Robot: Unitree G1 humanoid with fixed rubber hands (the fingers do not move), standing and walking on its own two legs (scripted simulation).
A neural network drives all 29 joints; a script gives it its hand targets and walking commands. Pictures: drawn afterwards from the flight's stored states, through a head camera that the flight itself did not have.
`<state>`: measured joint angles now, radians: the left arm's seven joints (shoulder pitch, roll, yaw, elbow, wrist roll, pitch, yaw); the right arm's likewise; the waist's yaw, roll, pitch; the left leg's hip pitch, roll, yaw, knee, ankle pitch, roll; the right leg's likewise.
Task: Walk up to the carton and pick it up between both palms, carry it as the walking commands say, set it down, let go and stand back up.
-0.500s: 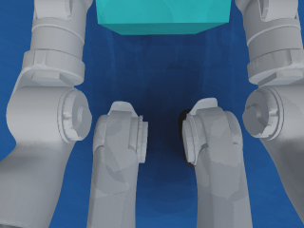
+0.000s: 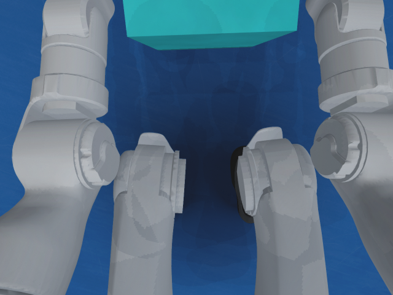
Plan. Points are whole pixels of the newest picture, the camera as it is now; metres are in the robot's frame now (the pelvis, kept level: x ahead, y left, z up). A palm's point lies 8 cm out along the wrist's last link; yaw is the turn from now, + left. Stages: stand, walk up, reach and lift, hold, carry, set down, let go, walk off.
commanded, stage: set down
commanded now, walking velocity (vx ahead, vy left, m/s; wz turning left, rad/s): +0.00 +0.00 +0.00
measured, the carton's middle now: out of the picture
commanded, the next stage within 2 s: none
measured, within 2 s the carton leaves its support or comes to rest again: neither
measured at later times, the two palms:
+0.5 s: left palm out of the picture +0.57 +0.14 -0.16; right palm out of the picture +0.56 -0.17 -0.17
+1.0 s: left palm out of the picture +0.56 +0.16 -0.18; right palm out of the picture +0.57 -0.20 -0.17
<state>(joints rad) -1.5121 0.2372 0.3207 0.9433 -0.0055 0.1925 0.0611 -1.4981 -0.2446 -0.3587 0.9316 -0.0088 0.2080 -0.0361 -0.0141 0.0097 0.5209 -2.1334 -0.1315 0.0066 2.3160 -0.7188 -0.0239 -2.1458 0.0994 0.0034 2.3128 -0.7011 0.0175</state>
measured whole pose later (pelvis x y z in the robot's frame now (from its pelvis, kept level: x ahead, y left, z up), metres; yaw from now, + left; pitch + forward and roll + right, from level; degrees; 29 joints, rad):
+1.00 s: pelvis +0.00 +0.00 +0.00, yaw -1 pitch +33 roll +0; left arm -1.54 0.36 0.11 1.03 -0.20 0.12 0.13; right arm -1.56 -0.42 -0.12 1.09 0.19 0.10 -0.09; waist 0.01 -0.01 0.52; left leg -2.16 -0.08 0.01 2.30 -0.71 -0.01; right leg -2.19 0.07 -0.03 2.28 -0.67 -0.02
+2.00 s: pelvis -0.02 +0.00 +0.20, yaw -1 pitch +31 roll +1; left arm -1.57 0.43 0.21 0.73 -0.17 0.43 0.10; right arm -1.54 -0.47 -0.17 0.72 0.18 0.42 -0.10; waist 0.00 -0.01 0.52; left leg -1.64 -0.08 -0.01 1.58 -0.49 0.00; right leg -1.66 0.07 0.03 1.58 -0.47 0.00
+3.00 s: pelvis +0.04 -0.01 +0.37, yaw -1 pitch +19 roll +0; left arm -0.41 0.23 0.13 0.42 0.02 0.20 0.00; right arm -0.42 -0.24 -0.13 0.46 0.00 0.20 -0.02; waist -0.01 -0.01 0.23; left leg -0.84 -0.06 -0.08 0.82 -0.31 -0.01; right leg -0.85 0.07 0.04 0.81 -0.29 -0.02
